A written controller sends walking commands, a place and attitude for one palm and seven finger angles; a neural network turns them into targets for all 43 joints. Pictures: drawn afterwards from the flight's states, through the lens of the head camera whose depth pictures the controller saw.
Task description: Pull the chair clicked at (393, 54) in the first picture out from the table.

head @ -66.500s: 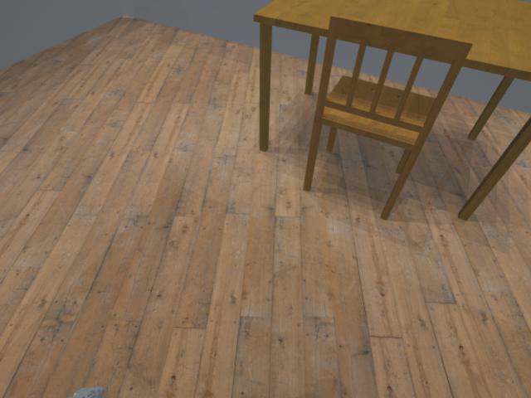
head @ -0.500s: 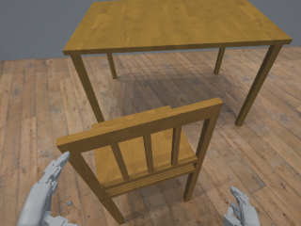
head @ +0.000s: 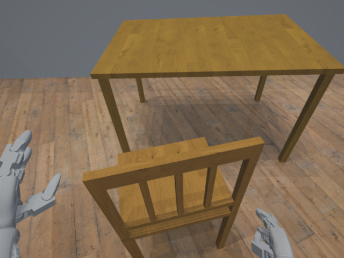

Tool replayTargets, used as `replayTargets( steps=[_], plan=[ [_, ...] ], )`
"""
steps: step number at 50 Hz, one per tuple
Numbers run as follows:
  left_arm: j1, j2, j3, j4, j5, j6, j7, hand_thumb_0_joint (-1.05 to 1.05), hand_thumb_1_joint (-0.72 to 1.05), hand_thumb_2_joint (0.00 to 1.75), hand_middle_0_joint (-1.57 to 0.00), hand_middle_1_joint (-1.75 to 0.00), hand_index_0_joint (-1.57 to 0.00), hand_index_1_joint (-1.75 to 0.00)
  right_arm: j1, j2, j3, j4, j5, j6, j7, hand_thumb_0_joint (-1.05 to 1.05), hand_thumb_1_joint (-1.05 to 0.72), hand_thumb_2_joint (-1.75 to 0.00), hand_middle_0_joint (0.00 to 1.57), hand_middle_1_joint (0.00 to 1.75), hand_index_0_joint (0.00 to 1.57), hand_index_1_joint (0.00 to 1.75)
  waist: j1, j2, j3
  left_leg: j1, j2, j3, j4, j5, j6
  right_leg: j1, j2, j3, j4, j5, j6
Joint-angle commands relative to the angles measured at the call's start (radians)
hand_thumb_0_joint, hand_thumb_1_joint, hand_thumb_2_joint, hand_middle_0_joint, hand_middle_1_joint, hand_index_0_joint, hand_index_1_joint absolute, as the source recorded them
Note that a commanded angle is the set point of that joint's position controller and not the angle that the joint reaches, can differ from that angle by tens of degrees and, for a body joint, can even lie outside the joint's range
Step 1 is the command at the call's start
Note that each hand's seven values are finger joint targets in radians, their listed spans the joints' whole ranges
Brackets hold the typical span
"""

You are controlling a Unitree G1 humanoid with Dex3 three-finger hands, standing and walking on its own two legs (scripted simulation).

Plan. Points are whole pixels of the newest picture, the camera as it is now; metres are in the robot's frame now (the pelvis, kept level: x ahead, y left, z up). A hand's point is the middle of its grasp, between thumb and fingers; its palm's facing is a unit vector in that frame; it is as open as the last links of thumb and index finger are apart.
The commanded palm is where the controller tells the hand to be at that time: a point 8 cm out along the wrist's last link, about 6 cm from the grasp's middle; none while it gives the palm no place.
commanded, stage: draw the hand back to the body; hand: left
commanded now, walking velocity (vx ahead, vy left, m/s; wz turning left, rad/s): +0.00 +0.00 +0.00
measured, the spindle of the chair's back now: (179, 194) +0.33 +0.04 -0.10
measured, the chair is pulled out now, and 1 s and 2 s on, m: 0.44 0.44 0.44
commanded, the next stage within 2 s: step back with the hand held close in 0.42 s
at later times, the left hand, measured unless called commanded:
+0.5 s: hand (38, 184) +0.19 +0.27 +0.15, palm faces +0.44 -0.78 -0.43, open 7.4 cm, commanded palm +0.14 +0.31 +0.17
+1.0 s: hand (31, 200) +0.16 +0.27 +0.15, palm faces +0.33 -0.76 -0.55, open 7.4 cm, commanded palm +0.11 +0.31 +0.18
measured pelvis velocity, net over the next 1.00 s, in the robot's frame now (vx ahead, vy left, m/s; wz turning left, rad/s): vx -0.05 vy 0.01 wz -0.04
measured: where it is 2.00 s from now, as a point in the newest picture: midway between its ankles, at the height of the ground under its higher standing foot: outside the picture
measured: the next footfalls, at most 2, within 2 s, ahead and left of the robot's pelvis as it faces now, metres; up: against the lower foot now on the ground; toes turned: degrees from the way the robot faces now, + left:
right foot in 1.96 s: -0.12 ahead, -0.16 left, +0.00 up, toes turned -5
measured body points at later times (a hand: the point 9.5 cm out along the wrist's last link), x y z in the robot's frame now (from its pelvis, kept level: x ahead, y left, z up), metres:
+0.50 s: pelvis +0.00 +0.01 +0.00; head -0.02 -0.02 +0.45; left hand +0.16 +0.31 +0.18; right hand +0.18 -0.22 -0.09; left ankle -0.04 +0.11 -0.74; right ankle -0.01 -0.12 -0.74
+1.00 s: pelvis -0.05 +0.01 +0.00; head -0.03 +0.00 +0.45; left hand +0.13 +0.30 +0.19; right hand +0.12 -0.24 -0.09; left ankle -0.04 +0.11 -0.74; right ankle -0.01 -0.12 -0.74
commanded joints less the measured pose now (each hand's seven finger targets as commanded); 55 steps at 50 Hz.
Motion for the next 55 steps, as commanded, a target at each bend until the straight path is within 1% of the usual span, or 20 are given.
replayTargets(
  steps=[1,2,5,7,11,15,20,24,27,28,29,33,36,39,40,44,45,49,52,55],
  plan=[
    [-0.126,0.193,0.171,-0.199,-0.009,-0.067,0.019,0.00,0.86,0.88,-0.19,-0.29,-0.19,-0.29,-0.110,-0.104,-0.039,-0.136,-0.001,-0.037,-0.004,0.00,-0.90,-0.90,0.20,0.30,0.20,0.30,-0.015,-0.014,-0.061,-0.008,0.035,-0.048,-0.074,0.371,0.007,0.046,-0.014,0.045,-0.067,0.280,-0.046],
    [-0.134,0.204,0.190,-0.186,-0.012,-0.068,0.021,0.00,0.90,0.90,-0.20,-0.30,-0.20,-0.30,-0.112,-0.104,-0.042,-0.134,0.000,-0.034,-0.005,0.00,-0.90,-0.90,0.20,0.30,0.20,0.30,-0.014,-0.026,-0.057,-0.005,0.037,-0.045,-0.076,0.370,0.009,0.046,-0.014,0.043,-0.070,0.286,-0.045],
    [-0.074,0.146,0.148,-0.111,-0.014,-0.055,0.005,0.00,0.90,0.90,-0.20,-0.30,-0.20,-0.30,-0.118,-0.106,-0.049,-0.130,0.000,-0.018,0.003,0.00,-0.90,-0.90,0.20,0.30,0.20,0.30,-0.014,-0.068,-0.032,-0.018,0.040,-0.043,-0.082,0.380,0.010,0.044,-0.012,0.036,-0.075,0.289,-0.043],
    [-0.075,0.148,0.141,-0.137,-0.015,-0.058,0.001,0.00,0.90,0.90,-0.20,-0.30,-0.20,-0.30,-0.117,-0.110,-0.052,-0.138,-0.001,-0.009,0.006,0.00,-0.90,-0.90,0.20,0.30,0.20,0.30,-0.014,-0.075,-0.056,-0.014,0.039,-0.039,-0.082,0.366,0.014,0.051,-0.015,0.034,-0.077,0.286,-0.040],
    [-0.107,0.207,0.180,-0.225,-0.010,-0.070,0.010,0.00,0.90,0.90,-0.20,-0.30,-0.20,-0.30,-0.116,-0.113,-0.048,-0.142,-0.005,-0.019,0.007,0.00,-0.90,-0.90,0.20,0.30,0.20,0.30,-0.005,0.010,-0.111,-0.006,0.034,-0.049,-0.084,0.373,0.007,0.081,-0.017,0.047,-0.070,0.283,-0.047],
    [-0.112,0.225,0.197,-0.230,-0.009,-0.068,0.018,0.00,0.90,0.90,-0.20,-0.30,-0.20,-0.30,-0.118,-0.112,-0.047,-0.135,-0.003,-0.029,0.002,0.00,-0.90,-0.90,0.20,0.30,0.20,0.30,-0.008,0.000,-0.088,-0.009,0.036,-0.053,-0.083,0.359,0.004,0.070,-0.011,0.054,-0.077,0.274,-0.051],
    [-0.112,0.190,0.171,-0.188,-0.010,-0.063,0.013,0.00,0.90,0.90,-0.20,-0.30,-0.20,-0.30,-0.121,-0.114,-0.050,-0.131,0.000,-0.029,-0.001,0.00,-0.90,-0.90,0.20,0.30,0.20,0.30,-0.014,-0.005,-0.049,-0.016,0.037,-0.045,-0.087,0.330,0.007,0.047,-0.010,0.051,-0.088,0.250,-0.050],
    [-0.097,0.179,0.165,-0.175,-0.013,-0.067,0.010,0.00,0.90,0.90,-0.20,-0.30,-0.20,-0.30,-0.118,-0.115,-0.053,-0.133,-0.001,-0.028,0.000,0.00,-0.90,-0.90,0.20,0.30,0.20,0.30,-0.010,-0.032,-0.049,-0.022,0.038,-0.045,-0.092,0.311,0.012,0.047,-0.013,0.045,-0.087,0.235,-0.047],
    [-0.172,0.179,0.135,-0.255,-0.013,-0.079,0.007,0.00,0.90,0.90,-0.20,-0.30,-0.20,-0.30,-0.122,-0.118,-0.045,-0.142,-0.001,-0.037,0.004,0.00,-0.90,-0.90,0.20,0.30,0.20,0.30,-0.017,-0.004,-0.070,-0.017,0.034,-0.051,-0.098,0.293,0.011,0.054,-0.014,0.049,-0.087,0.221,-0.048],
    [-0.338,0.383,0.322,-0.326,-0.025,-0.139,0.014,0.00,0.90,0.90,-0.20,-0.30,-0.20,-0.30,-0.092,-0.112,-0.045,-0.188,0.024,-0.031,-0.007,0.00,-0.90,-0.90,0.20,0.30,0.20,0.30,-0.043,-0.010,-0.007,-0.038,0.070,-0.047,-0.084,0.228,0.031,-0.054,-0.067,0.178,-0.123,0.352,-0.043],
    [-0.257,0.320,0.291,-0.235,-0.022,-0.149,0.009,0.00,0.90,0.90,-0.20,-0.30,-0.20,-0.30,-0.086,-0.100,-0.041,-0.157,0.012,-0.032,-0.012,0.00,-0.90,-0.90,0.20,0.30,0.20,0.30,-0.048,-0.042,-0.002,-0.047,0.066,-0.058,-0.083,0.216,0.030,-0.052,-0.086,0.177,-0.118,0.382,-0.048],
    [-0.089,0.206,0.217,-0.154,-0.012,-0.148,-0.005,0.00,0.90,0.90,-0.20,-0.30,-0.20,-0.30,-0.092,-0.115,-0.051,-0.169,0.003,-0.022,-0.007,0.00,-0.90,-0.90,0.20,0.30,0.20,0.30,-0.050,-0.018,-0.087,-0.027,0.086,-0.050,-0.092,0.329,0.030,-0.024,-0.081,0.156,-0.073,0.411,-0.033],
    [0.009,0.191,0.212,-0.158,-0.009,-0.145,-0.007,0.00,0.90,0.90,-0.20,-0.30,-0.20,-0.30,-0.096,-0.118,-0.058,-0.183,0.001,-0.005,-0.004,0.00,-0.90,-0.90,0.20,0.30,0.20,0.30,-0.046,-0.035,-0.143,-0.032,0.104,-0.057,-0.096,0.398,0.033,-0.011,-0.073,0.132,-0.044,0.403,-0.020],
    [0.063,0.225,0.254,-0.192,-0.005,-0.147,0.001,0.00,0.90,0.90,-0.20,-0.30,-0.20,-0.30,-0.103,-0.111,-0.071,-0.198,0.000,0.009,-0.007,0.00,-0.90,-0.90,0.20,0.30,0.20,0.30,-0.045,-0.093,-0.173,-0.056,0.112,-0.065,-0.086,0.409,0.040,-0.016,-0.077,0.131,-0.023,0.415,-0.015],
    [0.069,0.252,0.276,-0.198,-0.006,-0.151,0.007,0.00,0.90,0.90,-0.20,-0.30,-0.20,-0.30,-0.110,-0.111,-0.071,-0.193,0.001,0.009,-0.010,0.00,-0.90,-0.90,0.20,0.30,0.20,0.30,-0.045,-0.061,-0.176,-0.074,0.108,-0.066,-0.091,0.385,0.041,-0.013,-0.080,0.133,-0.018,0.402,-0.016],
    [0.054,0.256,0.277,-0.266,-0.004,-0.170,0.020,0.00,0.90,0.90,-0.20,-0.30,-0.20,-0.30,-0.094,-0.109,-0.073,-0.200,0.002,-0.002,-0.020,0.00,-0.90,-0.90,0.20,0.30,0.20,0.30,-0.048,-0.041,-0.162,-0.139,0.118,-0.089,-0.093,0.328,0.047,-0.037,-0.073,0.134,0.017,0.334,-0.015],
    [0.041,0.279,0.292,-0.285,-0.003,-0.175,0.025,0.00,0.90,0.90,-0.20,-0.30,-0.20,-0.30,-0.098,-0.111,-0.074,-0.195,0.003,-0.007,-0.023,0.00,-0.90,-0.90,0.20,0.30,0.20,0.30,-0.048,-0.006,-0.165,-0.154,0.120,-0.094,-0.097,0.305,0.050,-0.033,-0.073,0.136,0.023,0.316,-0.016],
    [0.036,0.241,0.258,-0.271,-0.002,-0.177,0.033,0.00,0.90,0.90,-0.20,-0.30,-0.20,-0.30,-0.079,-0.110,-0.075,-0.189,0.003,-0.024,-0.029,0.00,-0.90,-0.90,0.20,0.30,0.20,0.30,-0.054,-0.004,-0.136,-0.212,0.122,-0.103,-0.085,0.191,0.052,-0.068,-0.073,0.147,0.024,0.236,-0.017],
    [0.023,0.231,0.248,-0.244,0.002,-0.172,0.040,0.00,0.90,0.90,-0.20,-0.30,-0.20,-0.30,-0.069,-0.110,-0.077,-0.182,0.003,-0.030,-0.034,0.00,-0.90,-0.90,0.20,0.30,0.20,0.30,-0.059,-0.049,-0.101,-0.261,0.104,-0.101,-0.071,0.041,0.050,-0.098,-0.083,0.171,-0.018,0.145,-0.022],
    [-0.003,0.243,0.244,-0.249,0.008,-0.171,0.046,0.00,0.90,0.90,-0.20,-0.30,-0.20,-0.30,-0.057,-0.117,-0.083,-0.180,0.004,-0.034,-0.034,0.00,-0.90,-0.90,0.20,0.30,0.20,0.30,-0.067,-0.111,-0.074,-0.267,0.071,-0.094,-0.019,-0.115,0.046,-0.185,-0.115,0.223,-0.108,-0.026,-0.049]
  ],
)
